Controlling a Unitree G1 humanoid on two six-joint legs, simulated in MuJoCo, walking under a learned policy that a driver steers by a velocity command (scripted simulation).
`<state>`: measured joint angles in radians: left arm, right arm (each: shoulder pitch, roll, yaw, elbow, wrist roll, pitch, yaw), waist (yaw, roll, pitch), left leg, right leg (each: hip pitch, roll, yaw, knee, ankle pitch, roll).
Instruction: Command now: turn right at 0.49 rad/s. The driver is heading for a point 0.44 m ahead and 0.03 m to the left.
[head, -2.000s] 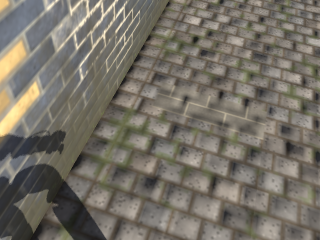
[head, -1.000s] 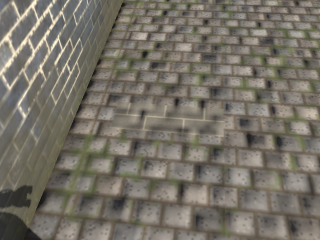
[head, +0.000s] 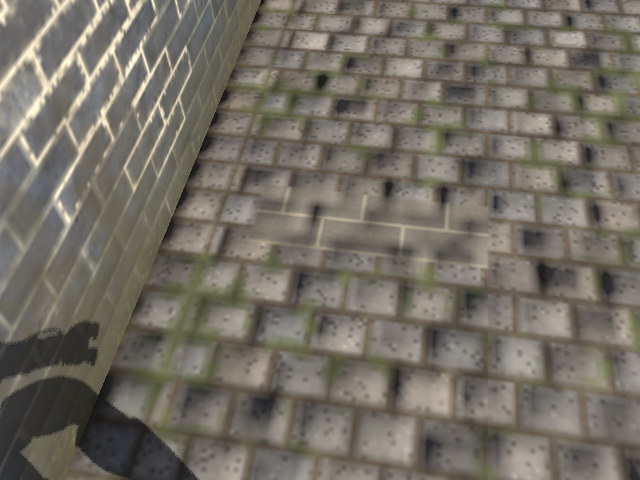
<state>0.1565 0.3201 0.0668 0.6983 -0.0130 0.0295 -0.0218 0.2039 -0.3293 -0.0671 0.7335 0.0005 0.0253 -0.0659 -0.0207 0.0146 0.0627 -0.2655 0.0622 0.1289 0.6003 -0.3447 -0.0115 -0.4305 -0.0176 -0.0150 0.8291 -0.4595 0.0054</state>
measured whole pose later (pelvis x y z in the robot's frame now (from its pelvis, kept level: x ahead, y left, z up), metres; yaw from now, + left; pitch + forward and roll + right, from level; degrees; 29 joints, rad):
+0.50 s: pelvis +0.09 -0.04 +0.02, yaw +1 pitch +2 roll +0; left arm 0.32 0.27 0.05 0.77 0.01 -0.07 0.01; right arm 0.23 -0.29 -0.08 0.77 0.02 -0.03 0.01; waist 0.04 0.03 -0.03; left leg -0.65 0.06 -0.09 0.81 -0.03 -0.04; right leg 0.00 0.03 -0.08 0.18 -0.22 -0.06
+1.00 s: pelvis +0.31 +0.05 +0.02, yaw +14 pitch +2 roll +0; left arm 0.12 0.32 0.03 0.70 0.02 -0.05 0.00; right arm 0.26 -0.28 -0.02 0.73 -0.02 -0.05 0.01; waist -0.02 -0.04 0.07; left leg -0.21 -0.06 -0.03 0.36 -0.17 0.06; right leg -0.63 -0.06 0.05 0.82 -0.12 0.05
